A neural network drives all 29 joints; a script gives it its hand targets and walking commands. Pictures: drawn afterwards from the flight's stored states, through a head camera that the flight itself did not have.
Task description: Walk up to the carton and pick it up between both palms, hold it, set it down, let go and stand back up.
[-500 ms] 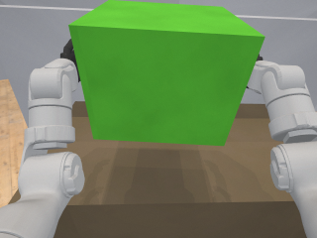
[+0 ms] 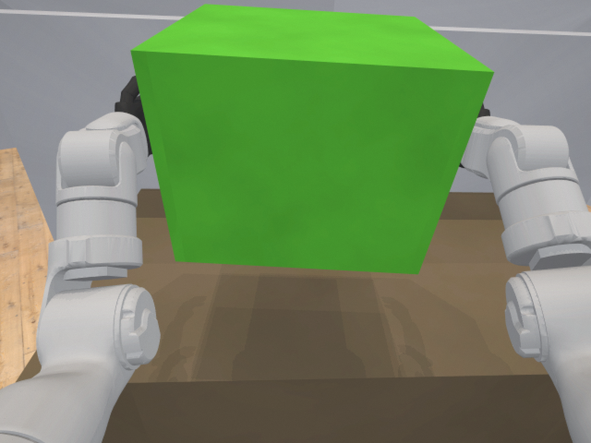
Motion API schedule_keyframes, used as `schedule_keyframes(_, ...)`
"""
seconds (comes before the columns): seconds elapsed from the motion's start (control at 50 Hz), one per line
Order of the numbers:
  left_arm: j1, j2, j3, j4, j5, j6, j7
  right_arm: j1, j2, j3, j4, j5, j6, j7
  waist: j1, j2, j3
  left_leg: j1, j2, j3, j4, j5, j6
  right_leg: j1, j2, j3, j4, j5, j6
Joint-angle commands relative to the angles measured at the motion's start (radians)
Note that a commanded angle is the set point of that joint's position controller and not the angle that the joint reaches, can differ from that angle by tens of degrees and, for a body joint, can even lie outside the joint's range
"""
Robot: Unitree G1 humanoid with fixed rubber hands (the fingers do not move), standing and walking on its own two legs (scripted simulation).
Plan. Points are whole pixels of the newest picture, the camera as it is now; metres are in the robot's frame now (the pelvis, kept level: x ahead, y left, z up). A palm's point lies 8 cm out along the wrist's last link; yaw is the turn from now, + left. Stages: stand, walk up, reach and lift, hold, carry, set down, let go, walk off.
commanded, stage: hold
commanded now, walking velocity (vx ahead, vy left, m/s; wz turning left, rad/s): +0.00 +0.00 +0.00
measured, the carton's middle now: (304, 129) +0.43 +0.00 +0.30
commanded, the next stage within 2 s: set down in 0.60 s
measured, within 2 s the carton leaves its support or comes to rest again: neither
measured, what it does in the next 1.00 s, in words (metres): stands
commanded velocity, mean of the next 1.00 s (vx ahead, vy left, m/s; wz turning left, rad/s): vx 0.00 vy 0.00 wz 0.00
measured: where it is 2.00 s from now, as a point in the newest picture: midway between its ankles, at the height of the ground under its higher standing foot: outside the picture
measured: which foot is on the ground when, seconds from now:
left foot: down 0.00-1.00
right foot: down 0.00-1.00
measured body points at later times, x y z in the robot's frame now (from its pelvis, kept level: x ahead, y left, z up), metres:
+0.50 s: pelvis +0.00 +0.00 +0.00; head -0.11 +0.00 +0.44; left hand +0.36 +0.21 +0.33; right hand +0.37 -0.20 +0.32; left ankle +0.04 +0.14 -0.75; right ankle -0.01 -0.12 -0.75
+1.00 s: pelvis -0.01 +0.01 +0.00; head -0.11 +0.05 +0.44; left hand +0.39 +0.22 +0.35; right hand +0.37 -0.19 +0.33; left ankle +0.04 +0.14 -0.75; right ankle -0.01 -0.12 -0.75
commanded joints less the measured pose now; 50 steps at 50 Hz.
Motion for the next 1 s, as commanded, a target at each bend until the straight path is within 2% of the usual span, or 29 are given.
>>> schedule_keyframes(0.0, -0.883, -0.444, -0.305, -0.243, -0.227, -0.069, -0.14, -0.929, 0.559, 0.086, -0.426, 0.231, -0.08, 0.199, 0.007, 0.001, -0.332, 0.165, -0.067, 0.003, -0.002, 0.177, 0.008, 0.012, 0.021, 0.059, -0.032, 0.148, -0.003)
schedule_keyframes(0.02, -0.885, -0.476, -0.342, -0.248, -0.251, -0.066, -0.143, -0.937, 0.549, 0.064, -0.415, 0.22, -0.083, 0.199, -0.019, 0.019, -0.353, 0.174, -0.06, -0.009, 0.004, 0.189, -0.003, 0.011, 0.025, 0.05, -0.024, 0.16, -0.011)
schedule_keyframes(0.04, -0.888, -0.473, -0.331, -0.18, -0.249, -0.066, -0.144, -0.961, 0.538, 0.048, -0.408, 0.213, -0.089, 0.2, -0.007, 0.04, -0.337, 0.169, -0.059, -0.001, -0.012, 0.171, -0.01, -0.025, 0.025, 0.055, -0.036, 0.113, -0.016)
schedule_keyframes(0.18, -0.824, -0.442, -0.314, -0.259, -0.225, -0.064, -0.134, -0.922, 0.567, 0.117, -0.464, 0.253, -0.075, 0.191, 0.009, 0.012, -0.377, 0.181, -0.071, -0.003, 0.001, 0.276, -0.004, 0.037, 0.034, 0.052, -0.026, 0.241, 0.002)
schedule_keyframes(0.2, -0.827, -0.45, -0.308, -0.215, -0.229, -0.059, -0.135, -0.886, 0.512, 0.073, -0.436, 0.22, -0.075, 0.191, -0.017, 0.02, -0.336, 0.182, -0.07, -0.007, -0.002, 0.229, -0.006, 0.009, 0.033, 0.041, -0.032, 0.191, -0.004)
schedule_keyframes(0.26, -0.765, -0.421, -0.283, -0.27, -0.223, -0.047, -0.144, -0.871, 0.501, 0.096, -0.494, 0.256, -0.077, 0.186, 0.003, 0.02, -0.381, 0.194, -0.07, 0.002, 0.014, 0.292, -0.008, 0.055, 0.028, 0.05, -0.015, 0.26, -0.002)
schedule_keyframes(0.28, -0.751, -0.418, -0.255, -0.227, -0.192, -0.04, -0.143, -0.846, 0.522, 0.092, -0.429, 0.252, -0.074, 0.18, 0.017, 0.036, -0.364, 0.207, -0.075, 0.008, 0.011, 0.269, -0.015, 0.073, 0.011, 0.066, -0.026, 0.285, 0.005)
schedule_keyframes(0.32, -0.802, -0.436, -0.26, -0.173, -0.196, -0.045, -0.148, -0.902, 0.505, 0.053, -0.399, 0.22, -0.066, 0.186, 0.002, 0.009, -0.259, 0.152, -0.065, -0.003, -0.027, 0.133, 0.006, 0.002, 0.012, 0.057, -0.043, 0.108, 0.003)
schedule_keyframes(0.34, -0.822, -0.44, -0.278, -0.198, -0.226, -0.055, -0.149, -0.897, 0.506, 0.05, -0.417, 0.212, -0.069, 0.19, -0.008, -0.012, -0.304, 0.155, -0.066, 0.0, -0.022, 0.133, 0.009, 0.032, 0.016, 0.071, -0.045, 0.126, -0.006)
schedule_keyframes(0.38, -0.807, -0.425, -0.265, -0.222, -0.217, -0.056, -0.147, -0.919, 0.557, 0.098, -0.477, 0.241, -0.082, 0.186, 0.034, -0.024, -0.386, 0.172, -0.074, 0.01, -0.002, 0.227, 0.014, 0.055, 0.021, 0.063, -0.015, 0.231, 0.005)
schedule_keyframes(0.46, -0.866, -0.448, -0.321, -0.215, -0.237, -0.059, -0.154, -0.877, 0.52, 0.055, -0.377, 0.207, -0.065, 0.186, -0.037, 0.022, -0.292, 0.178, -0.067, -0.005, -0.023, 0.182, -0.006, -0.006, 0.029, 0.037, -0.035, 0.135, -0.002)
schedule_keyframes(0.48, -0.818, -0.438, -0.297, -0.195, -0.219, -0.055, -0.157, -0.909, 0.533, 0.079, -0.417, 0.225, -0.07, 0.181, -0.008, -0.004, -0.307, 0.173, -0.064, -0.002, -0.006, 0.195, 0.0, 0.008, 0.026, 0.04, -0.028, 0.169, -0.005)
schedule_keyframes(0.5, -0.827, -0.429, -0.266, -0.151, -0.218, -0.064, -0.155, -0.944, 0.526, 0.067, -0.435, 0.222, -0.068, 0.177, -0.014, -0.036, -0.283, 0.148, -0.07, -0.011, -0.014, 0.165, 0.01, 0.0, 0.023, 0.052, -0.039, 0.132, 0.003)
schedule_keyframes(0.58, -0.869, -0.435, -0.268, -0.125, -0.215, -0.068, -0.159, -0.948, 0.524, 0.044, -0.359, 0.198, -0.073, 0.198, 0.005, 0.027, -0.271, 0.13, -0.059, 0.001, -0.045, 0.083, 0.008, -0.047, 0.014, 0.05, -0.045, 0.028, -0.012)
schedule_keyframes(0.6, -0.925, -0.455, -0.314, -0.14, -0.203, -0.094, -0.183, -0.854, 0.635, 0.016, -0.234, 0.141, -0.057, 0.201, -0.075, -0.039, -0.311, 0.18, -0.094, 0.018, -0.037, 0.105, 0.035, 0.016, 0.023, 0.052, -0.019, 0.13, 0.001)
schedule_keyframes(0.64, -0.897, -0.44, -0.284, -0.111, -0.213, -0.117, -0.188, -0.971, 0.618, 0.009, -0.342, 0.152, -0.09, 0.185, -0.069, -0.037, -0.359, 0.192, -0.106, 0.015, -0.024, 0.148, 0.046, 0.043, 0.014, 0.06, -0.01, 0.213, 0.013)
schedule_keyframes(0.66, -0.873, -0.456, -0.295, -0.082, -0.228, -0.12, -0.197, -0.999, 0.633, 0.052, -0.402, 0.156, -0.104, 0.176, -0.031, -0.028, -0.41, 0.192, -0.111, 0.024, -0.015, 0.209, 0.045, 0.101, 0.019, 0.059, -0.003, 0.281, 0.023)
schedule_keyframes(0.68, -0.828, -0.457, -0.296, -0.067, -0.217, -0.13, -0.196, -0.998, 0.633, 0.062, -0.426, 0.155, -0.108, 0.17, -0.065, -0.03, -0.384, 0.228, -0.114, 0.01, -0.017, 0.239, 0.046, 0.119, 0.013, 0.062, -0.006, 0.351, 0.033)
schedule_keyframes(0.7, -0.901, -0.463, -0.317, -0.116, -0.2, -0.154, -0.201, -0.997, 0.645, 0.009, -0.364, 0.137, -0.12, 0.169, -0.087, -0.007, -0.408, 0.225, -0.112, 0.002, -0.02, 0.233, 0.037, 0.08, 0.019, 0.055, -0.004, 0.299, 0.029)
schedule_keyframes(0.72, -0.913, -0.446, -0.293, -0.113, -0.196, -0.164, -0.196, -0.978, 0.626, 0.038, -0.379, 0.145, -0.132, 0.169, -0.065, -0.008, -0.371, 0.233, -0.105, 0.007, -0.017, 0.234, 0.039, 0.069, 0.022, 0.044, -0.005, 0.284, 0.029)
schedule_keyframes(0.74, -0.917, -0.46, -0.299, -0.115, -0.202, -0.194, -0.198, -0.965, 0.629, -0.006, -0.384, 0.111, -0.171, 0.164, -0.094, 0.032, -0.392, 0.258, -0.107, 0.01, -0.021, 0.224, 0.028, 0.072, 0.023, 0.033, -0.012, 0.278, 0.028)
schedule_keyframes(0.8, -0.951, -0.467, -0.304, -0.055, -0.174, -0.257, -0.194, -1.014, 0.616, -0.023, -0.388, 0.04, -0.253, 0.174, -0.093, 0.047, -0.343, 0.253, -0.091, 0.01, -0.033, 0.17, 0.029, 0.026, 0.014, 0.011, -0.007, 0.19, 0.02)
schedule_keyframes(0.84, -0.89, -0.397, -0.24, 0.087, -0.095, -0.268, -0.218, -0.869, 0.642, 0.001, -0.166, -0.004, -0.265, 0.178, -0.061, 0.004, -0.15, 0.2, -0.09, 0.026, -0.071, 0.021, 0.038, -0.013, 0.006, 0.002, -0.029, 0.054, 0.028)
schedule_keyframes(0.86, -0.848, -0.399, -0.189, 0.124, -0.061, -0.281, -0.229, -0.886, 0.631, -0.036, -0.194, -0.033, -0.292, 0.185, -0.03, 0.0, -0.162, 0.221, -0.096, 0.041, -0.096, -0.005, 0.063, -0.006, -0.011, 0.018, -0.049, 0.018, 0.035)
schedule_keyframes(0.88, -0.824, -0.412, -0.187, 0.131, -0.043, -0.283, -0.233, -0.856, 0.634, -0.061, -0.144, -0.052, -0.307, 0.189, -0.056, 0.013, -0.121, 0.212, -0.087, 0.041, -0.098, -0.002, 0.058, -0.013, -0.014, 0.01, -0.034, -0.004, 0.03)
schedule_keyframes(0.9, -0.837, -0.422, -0.197, 0.069, -0.052, -0.292, -0.235, -0.847, 0.619, -0.063, -0.157, -0.052, -0.335, 0.193, -0.041, 0.057, -0.178, 0.238, -0.083, 0.044, -0.097, 0.056, 0.045, 0.031, -0.01, -0.001, -0.028, 0.029, 0.024)
schedule_keyframes(0.94, -0.801, -0.443, -0.211, 0.107, -0.022, -0.292, -0.237, -0.897, 0.581, -0.089, -0.162, -0.064, -0.367, 0.195, -0.064, 0.049, -0.128, 0.237, -0.087, 0.046, -0.104, 0.019, 0.047, 0.004, -0.012, -0.004, -0.041, 0.004, 0.017)
schedule_keyframes(0.96, -0.855, -0.43, -0.211, 0.067, -0.03, -0.308, -0.233, -0.907, 0.574, -0.075, -0.21, -0.069, -0.391, 0.193, -0.048, 0.063, -0.201, 0.277, -0.086, 0.039, -0.094, 0.051, 0.047, 0.035, 0.002, -0.011, -0.022, 0.03, 0.017)
schedule_keyframes(0.98, -0.792, -0.46, -0.23, 0.143, -0.035, -0.3, -0.235, -0.911, 0.542, -0.104, -0.218, -0.098, -0.396, 0.188, -0.084, 0.049, -0.114, 0.212, -0.078, 0.038, -0.1, -0.004, 0.04, 0.006, 0.007, -0.023, -0.024, -0.031, 0.015)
